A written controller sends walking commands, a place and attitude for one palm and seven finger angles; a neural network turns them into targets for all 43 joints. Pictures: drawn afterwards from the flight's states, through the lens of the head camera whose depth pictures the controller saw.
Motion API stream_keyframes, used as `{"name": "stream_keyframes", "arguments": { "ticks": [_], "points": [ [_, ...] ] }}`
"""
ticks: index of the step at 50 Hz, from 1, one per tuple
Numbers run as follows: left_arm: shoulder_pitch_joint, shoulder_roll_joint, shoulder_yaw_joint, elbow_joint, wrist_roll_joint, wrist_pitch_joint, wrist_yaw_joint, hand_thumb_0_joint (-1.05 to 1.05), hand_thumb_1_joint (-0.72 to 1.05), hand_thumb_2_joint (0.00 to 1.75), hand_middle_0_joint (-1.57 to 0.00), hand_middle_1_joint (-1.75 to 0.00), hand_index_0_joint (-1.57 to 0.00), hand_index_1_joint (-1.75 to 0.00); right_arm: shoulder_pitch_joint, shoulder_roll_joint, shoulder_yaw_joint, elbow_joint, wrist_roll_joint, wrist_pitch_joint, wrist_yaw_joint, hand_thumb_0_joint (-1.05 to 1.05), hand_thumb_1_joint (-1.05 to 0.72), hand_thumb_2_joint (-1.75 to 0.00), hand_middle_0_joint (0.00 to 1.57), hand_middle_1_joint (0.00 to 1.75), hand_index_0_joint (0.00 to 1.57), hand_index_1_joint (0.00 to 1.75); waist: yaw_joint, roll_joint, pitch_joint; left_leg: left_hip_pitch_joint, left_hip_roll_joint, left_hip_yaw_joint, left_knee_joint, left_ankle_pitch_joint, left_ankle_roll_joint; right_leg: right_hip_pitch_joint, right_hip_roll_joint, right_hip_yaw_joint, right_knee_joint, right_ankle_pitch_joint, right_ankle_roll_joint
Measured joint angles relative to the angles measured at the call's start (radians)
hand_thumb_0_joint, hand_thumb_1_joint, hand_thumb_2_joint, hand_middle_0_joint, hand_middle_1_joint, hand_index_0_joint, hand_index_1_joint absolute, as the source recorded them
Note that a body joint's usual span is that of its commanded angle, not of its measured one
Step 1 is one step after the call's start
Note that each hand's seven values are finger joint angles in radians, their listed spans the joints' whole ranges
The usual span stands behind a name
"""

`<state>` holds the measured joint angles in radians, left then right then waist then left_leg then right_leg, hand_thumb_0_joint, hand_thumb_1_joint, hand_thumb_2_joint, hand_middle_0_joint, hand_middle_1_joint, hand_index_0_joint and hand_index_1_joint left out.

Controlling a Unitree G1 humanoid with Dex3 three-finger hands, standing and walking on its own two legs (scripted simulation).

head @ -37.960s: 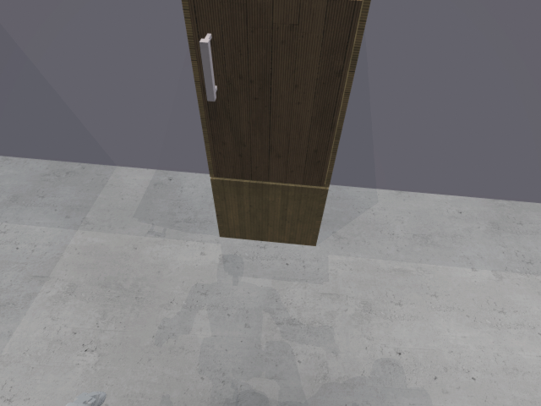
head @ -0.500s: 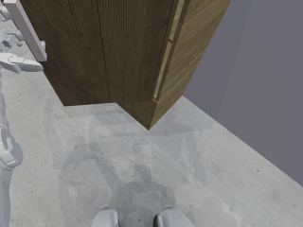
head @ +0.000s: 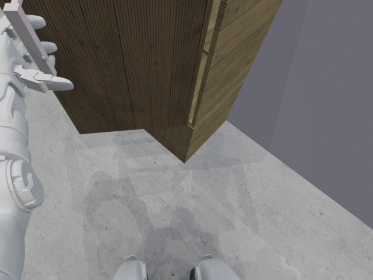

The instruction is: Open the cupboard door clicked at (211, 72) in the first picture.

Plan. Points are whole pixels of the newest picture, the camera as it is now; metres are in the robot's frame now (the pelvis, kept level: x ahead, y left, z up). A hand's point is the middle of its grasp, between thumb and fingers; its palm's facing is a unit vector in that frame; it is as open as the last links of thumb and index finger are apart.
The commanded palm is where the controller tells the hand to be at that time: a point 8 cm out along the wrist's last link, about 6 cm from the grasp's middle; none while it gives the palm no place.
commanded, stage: slide the fingers in behind the handle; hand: left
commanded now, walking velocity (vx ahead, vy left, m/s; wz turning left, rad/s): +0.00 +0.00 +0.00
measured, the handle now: (35, 39) +0.59 +0.25 +0.12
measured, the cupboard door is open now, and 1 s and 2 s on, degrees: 50 50 77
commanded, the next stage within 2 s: close the thumb around the handle in 0.38 s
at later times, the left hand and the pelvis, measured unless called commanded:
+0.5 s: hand (45, 57) +0.54 +0.23 +0.12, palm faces +0.06 -1.00 +0.01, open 14.0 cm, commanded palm +0.52 +0.26 +0.11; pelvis +0.00 +0.00 +0.00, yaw +0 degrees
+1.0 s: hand (41, 59) +0.54 +0.23 +0.11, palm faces +0.05 -1.00 +0.01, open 7.1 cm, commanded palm +0.52 +0.27 +0.11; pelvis +0.00 +0.01 +0.00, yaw +0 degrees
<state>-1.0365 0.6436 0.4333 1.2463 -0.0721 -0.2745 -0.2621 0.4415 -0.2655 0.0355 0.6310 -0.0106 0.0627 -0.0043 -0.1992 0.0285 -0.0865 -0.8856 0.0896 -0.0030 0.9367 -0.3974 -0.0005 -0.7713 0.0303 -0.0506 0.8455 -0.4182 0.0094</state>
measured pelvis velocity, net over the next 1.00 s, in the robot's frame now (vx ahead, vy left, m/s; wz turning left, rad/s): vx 0.00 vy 0.01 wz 0.00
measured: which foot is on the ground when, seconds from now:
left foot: down 0.00-1.00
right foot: down 0.00-1.00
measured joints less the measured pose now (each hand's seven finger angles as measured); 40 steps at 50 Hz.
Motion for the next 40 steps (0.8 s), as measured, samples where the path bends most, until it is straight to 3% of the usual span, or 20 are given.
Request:
{"name": "stream_keyframes", "arguments": {
  "ticks": [28, 33, 40],
  "points": [
    [-0.037, 0.043, 0.015, 0.029, 0.009, 0.000, -0.031, -0.01, -0.48, 0.30, -0.30, -1.20, -0.30, -1.20, 0.007, -0.004, 0.003, 0.004, -0.002, -0.010, -0.009, 0.00, -0.91, -0.89, 0.20, 0.30, 0.20, 0.30, -0.018, -0.002, 0.006, -0.029, 0.003, -0.002, 0.005, -0.001, 0.000, -0.027, 0.004, 0.001, -0.001, 0.003, 0.000],
    [-0.010, 0.037, 0.030, 0.009, 0.005, 0.003, -0.036, -0.01, -0.36, 0.35, -0.31, -1.21, -0.31, -1.21, 0.014, 0.001, 0.003, -0.001, -0.002, -0.002, -0.005, 0.00, -0.91, -0.89, 0.20, 0.30, 0.20, 0.30, -0.014, -0.002, -0.001, -0.016, 0.004, 0.007, -0.001, -0.005, 0.004, -0.016, 0.004, 0.009, -0.009, 0.004, 0.004],
    [0.016, 0.017, 0.018, -0.004, -0.005, 0.001, -0.033, -0.01, -0.06, 0.49, -0.33, -1.25, -0.33, -1.25, 0.014, 0.005, 0.003, -0.001, -0.001, 0.005, -0.001, 0.00, -0.91, -0.89, 0.20, 0.30, 0.20, 0.30, -0.002, -0.001, -0.005, 0.000, -0.001, 0.007, -0.003, -0.008, 0.007, 0.003, 0.000, 0.009, -0.016, 0.002, 0.009]
  ]
}}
